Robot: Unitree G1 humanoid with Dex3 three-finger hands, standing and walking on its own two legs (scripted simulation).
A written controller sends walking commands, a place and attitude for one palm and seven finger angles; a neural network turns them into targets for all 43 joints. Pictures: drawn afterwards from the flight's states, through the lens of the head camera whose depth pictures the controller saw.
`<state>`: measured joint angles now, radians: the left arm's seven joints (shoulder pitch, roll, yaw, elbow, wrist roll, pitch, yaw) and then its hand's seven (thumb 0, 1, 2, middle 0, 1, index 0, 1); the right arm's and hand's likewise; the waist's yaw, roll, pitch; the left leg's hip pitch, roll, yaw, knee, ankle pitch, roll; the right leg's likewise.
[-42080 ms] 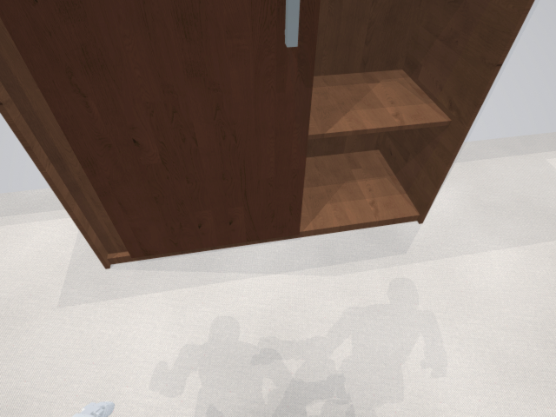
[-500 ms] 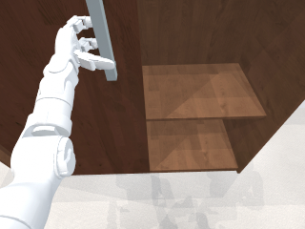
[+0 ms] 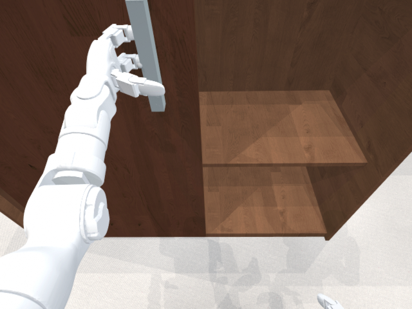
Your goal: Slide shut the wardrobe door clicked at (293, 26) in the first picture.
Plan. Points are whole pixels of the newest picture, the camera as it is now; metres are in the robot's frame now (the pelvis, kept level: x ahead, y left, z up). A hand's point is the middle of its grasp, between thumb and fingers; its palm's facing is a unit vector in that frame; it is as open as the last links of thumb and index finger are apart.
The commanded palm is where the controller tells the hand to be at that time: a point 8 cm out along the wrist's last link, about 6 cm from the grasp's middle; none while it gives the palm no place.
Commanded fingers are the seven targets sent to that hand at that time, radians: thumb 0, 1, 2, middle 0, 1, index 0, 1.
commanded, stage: move the hooked fingers beside the handle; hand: left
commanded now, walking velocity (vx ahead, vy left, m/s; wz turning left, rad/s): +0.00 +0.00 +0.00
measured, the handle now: (151, 55) +0.52 +0.11 +0.24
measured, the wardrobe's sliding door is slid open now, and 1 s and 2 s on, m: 0.60 0.60 0.60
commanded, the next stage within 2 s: none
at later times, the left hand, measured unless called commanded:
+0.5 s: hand (138, 64) +0.48 +0.13 +0.24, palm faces +0.01 -1.00 -0.01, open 13.6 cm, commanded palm +0.48 +0.18 +0.24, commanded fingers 0.00 -0.50 0.30 -0.30 -1.20 -0.30 -1.20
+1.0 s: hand (137, 65) +0.48 +0.13 +0.24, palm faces -0.02 -1.00 -0.01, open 13.6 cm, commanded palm +0.47 +0.20 +0.24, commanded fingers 0.00 -0.50 0.30 -0.30 -1.20 -0.30 -1.20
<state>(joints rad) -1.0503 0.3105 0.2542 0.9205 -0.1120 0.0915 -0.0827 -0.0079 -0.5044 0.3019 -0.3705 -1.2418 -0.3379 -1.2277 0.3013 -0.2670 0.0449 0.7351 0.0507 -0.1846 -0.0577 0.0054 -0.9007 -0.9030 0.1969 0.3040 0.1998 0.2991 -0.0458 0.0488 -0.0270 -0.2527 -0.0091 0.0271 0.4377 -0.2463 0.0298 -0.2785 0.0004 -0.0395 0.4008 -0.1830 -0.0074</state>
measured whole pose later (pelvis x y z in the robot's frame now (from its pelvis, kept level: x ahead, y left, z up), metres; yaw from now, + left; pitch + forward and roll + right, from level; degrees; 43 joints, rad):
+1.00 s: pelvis -0.02 -0.01 +0.00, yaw -1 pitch +4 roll -1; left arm -1.12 0.43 0.33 1.10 -0.08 0.02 -0.17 -0.01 -0.50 0.30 -0.43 -1.22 -0.38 -1.22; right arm 0.37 -0.29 0.04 0.73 0.06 -0.20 -0.06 0.01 -0.90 -0.90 0.20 0.30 0.20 0.30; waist -0.10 0.05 -0.02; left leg -0.30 0.01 0.04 0.45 -0.23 0.02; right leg -0.33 0.02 -0.03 0.41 -0.16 -0.02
